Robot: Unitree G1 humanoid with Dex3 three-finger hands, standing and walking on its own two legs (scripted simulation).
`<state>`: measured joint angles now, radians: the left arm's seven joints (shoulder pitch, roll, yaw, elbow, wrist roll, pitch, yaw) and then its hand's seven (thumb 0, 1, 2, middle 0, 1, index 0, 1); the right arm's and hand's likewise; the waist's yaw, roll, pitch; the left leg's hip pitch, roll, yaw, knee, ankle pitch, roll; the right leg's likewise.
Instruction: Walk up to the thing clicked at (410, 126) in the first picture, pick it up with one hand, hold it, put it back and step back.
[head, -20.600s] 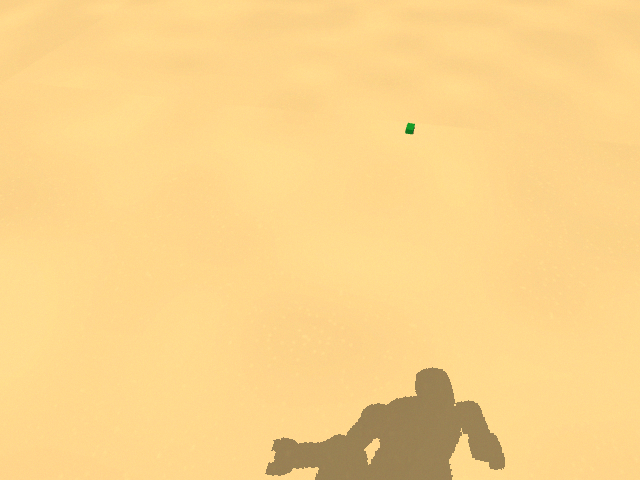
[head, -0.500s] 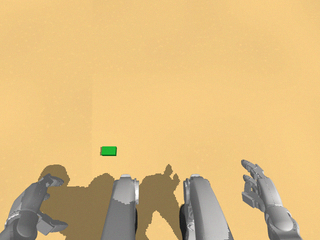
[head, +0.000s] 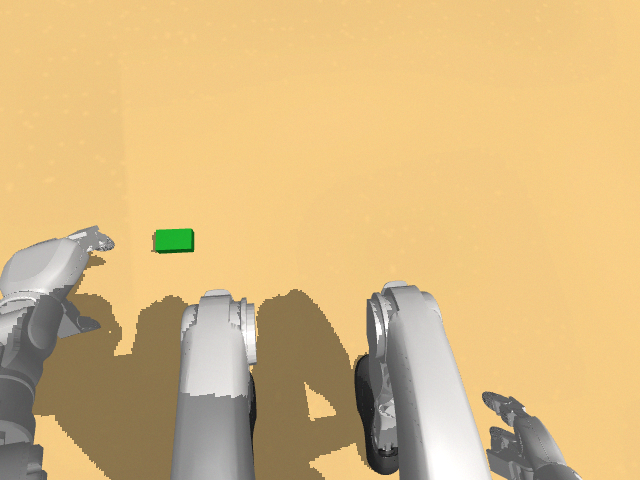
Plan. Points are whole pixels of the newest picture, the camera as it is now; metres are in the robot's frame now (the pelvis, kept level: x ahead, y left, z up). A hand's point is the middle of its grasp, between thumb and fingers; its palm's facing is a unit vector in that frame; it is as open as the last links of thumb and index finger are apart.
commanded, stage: rise first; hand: left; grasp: from above
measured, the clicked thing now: (175, 241) +0.47 +0.26 -0.37
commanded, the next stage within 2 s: approach in 1.02 s
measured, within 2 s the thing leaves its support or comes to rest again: neither
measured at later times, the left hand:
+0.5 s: hand (102, 266) +0.38 +0.32 -0.21, palm faces -0.46 -0.09 -0.88, open 11.4 cm
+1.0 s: hand (118, 254) +0.41 +0.31 -0.24, palm faces -0.45 -0.09 -0.89, open 11.3 cm
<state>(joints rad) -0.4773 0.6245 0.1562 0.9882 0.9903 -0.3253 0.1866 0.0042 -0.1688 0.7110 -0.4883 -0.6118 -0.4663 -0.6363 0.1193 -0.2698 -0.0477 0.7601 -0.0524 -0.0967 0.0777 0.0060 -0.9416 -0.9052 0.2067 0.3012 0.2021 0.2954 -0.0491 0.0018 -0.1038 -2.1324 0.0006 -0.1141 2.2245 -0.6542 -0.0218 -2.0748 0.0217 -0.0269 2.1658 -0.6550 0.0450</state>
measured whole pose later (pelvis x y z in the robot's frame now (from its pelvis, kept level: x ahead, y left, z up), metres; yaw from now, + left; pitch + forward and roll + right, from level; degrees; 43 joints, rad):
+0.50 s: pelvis +0.01 +0.00 -0.04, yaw -1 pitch +32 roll -7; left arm -0.69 0.68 0.13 1.26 1.26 -0.35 0.39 0.00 -0.08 0.66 -0.51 -0.50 -0.49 -0.52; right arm 0.07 -0.26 -0.03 0.78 -0.13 -0.04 0.12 0.00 -0.90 -0.89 0.21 0.30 0.20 0.30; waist -0.11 -0.03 -0.10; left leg -2.27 -0.02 -0.13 2.37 -0.68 -0.02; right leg -2.19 0.02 -0.03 2.30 -0.69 0.06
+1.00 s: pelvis +0.02 +0.00 -0.07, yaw -1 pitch +33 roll -6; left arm -0.76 0.72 0.18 1.39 1.30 -0.36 0.48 0.01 -0.06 0.63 -0.49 -0.57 -0.49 -0.58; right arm 0.07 -0.26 -0.01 0.81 -0.18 -0.03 0.14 0.00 -0.91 -0.89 0.21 0.30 0.20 0.30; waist -0.16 -0.04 -0.06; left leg -2.31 -0.01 -0.15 2.44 -0.70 -0.04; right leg -2.25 0.03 -0.04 2.38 -0.70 0.05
